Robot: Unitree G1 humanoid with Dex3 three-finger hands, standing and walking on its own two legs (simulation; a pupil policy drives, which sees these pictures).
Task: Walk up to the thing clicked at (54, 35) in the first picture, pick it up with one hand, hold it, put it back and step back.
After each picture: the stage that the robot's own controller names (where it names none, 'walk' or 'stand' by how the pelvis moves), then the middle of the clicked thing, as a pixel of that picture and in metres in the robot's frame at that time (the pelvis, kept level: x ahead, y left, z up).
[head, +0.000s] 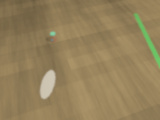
stand; (53, 37) +1.43 +0.36 -0.72
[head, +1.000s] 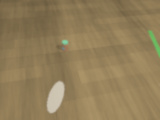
walk; (65, 45) +1.32 +0.15 -0.69
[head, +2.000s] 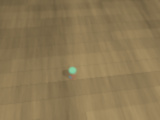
walk; (72, 73) +0.80 +0.11 -0.69
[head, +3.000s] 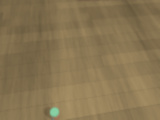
walk; (55, 114) +0.47 +0.20 -0.70
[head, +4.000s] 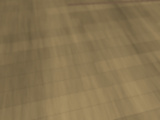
walk; out of the picture +0.38 +0.20 -0.72
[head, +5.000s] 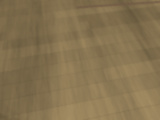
stand; out of the picture +0.29 +0.21 -0.72
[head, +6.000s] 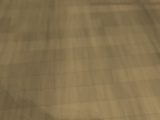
walk; out of the picture +0.28 +0.20 -0.70
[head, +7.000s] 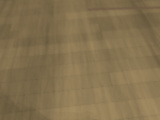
stand; out of the picture +0.29 +0.22 -0.71
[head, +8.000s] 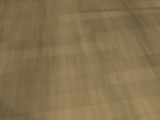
stand; out of the picture +0.29 +0.24 -0.73
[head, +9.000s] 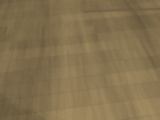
stand; out of the picture +0.29 +0.24 -0.73
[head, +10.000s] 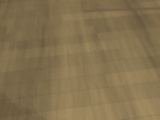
stand; out of the picture +0.28 +0.24 -0.73
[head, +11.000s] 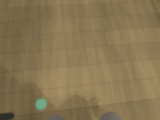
go down; (42, 105) +0.34 +0.22 -0.56
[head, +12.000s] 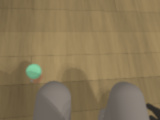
go down; (35, 74) +0.40 +0.23 -0.33
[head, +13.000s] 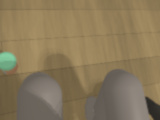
close in; (8, 64) +0.39 +0.24 -0.27
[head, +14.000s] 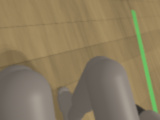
close in; out of the picture +0.39 +0.26 -0.22
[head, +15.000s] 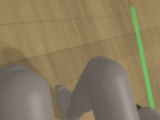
close; out of the picture +0.37 +0.27 -0.22
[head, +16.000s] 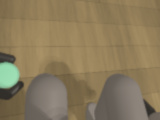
lift; (5, 76) +0.31 +0.25 -0.10
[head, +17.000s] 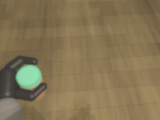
lift; (32, 83) +0.32 +0.18 +0.04
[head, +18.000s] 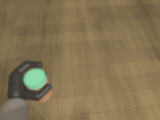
hold; (39, 86) +0.33 +0.16 +0.01
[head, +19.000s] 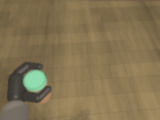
hold; (38, 87) +0.32 +0.17 +0.01
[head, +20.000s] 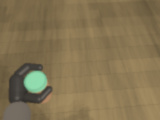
crouch; (39, 88) +0.32 +0.16 -0.01
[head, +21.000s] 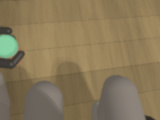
lower; (9, 51) +0.42 +0.23 -0.10
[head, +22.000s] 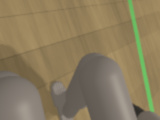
lower; out of the picture +0.42 +0.28 -0.23
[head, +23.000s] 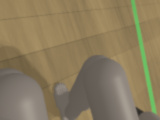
lower; out of the picture +0.39 +0.28 -0.23
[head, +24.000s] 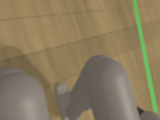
lower; out of the picture +0.39 +0.28 -0.23
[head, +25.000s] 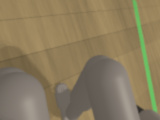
lower; out of the picture +0.38 +0.28 -0.23
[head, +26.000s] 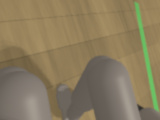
loosen; out of the picture +0.38 +0.26 -0.23
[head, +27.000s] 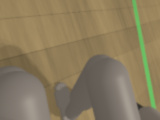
withdraw; out of the picture +0.38 +0.26 -0.23
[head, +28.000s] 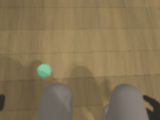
walk; (45, 72) +0.40 +0.20 -0.39
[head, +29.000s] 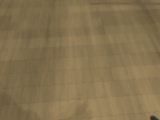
stand; out of the picture +0.32 +0.20 -0.66
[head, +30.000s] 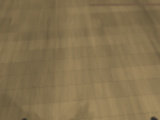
stand; out of the picture +0.32 +0.20 -0.67
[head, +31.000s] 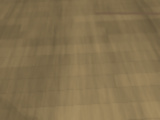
stand; out of the picture +0.34 +0.20 -0.71
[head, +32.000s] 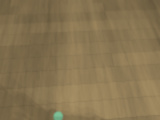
walk; (58, 118) +0.36 +0.16 -0.70
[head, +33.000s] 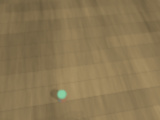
walk; (62, 96) +0.49 +0.13 -0.70
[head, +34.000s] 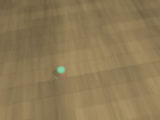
walk; (61, 72) +0.78 +0.26 -0.70
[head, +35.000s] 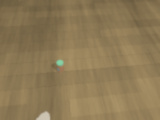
stand; (60, 66) +0.95 +0.21 -0.71
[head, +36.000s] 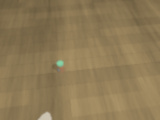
stand; (60, 66) +0.96 +0.21 -0.72
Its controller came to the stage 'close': yes
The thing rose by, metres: 0.72
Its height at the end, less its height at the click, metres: +0.00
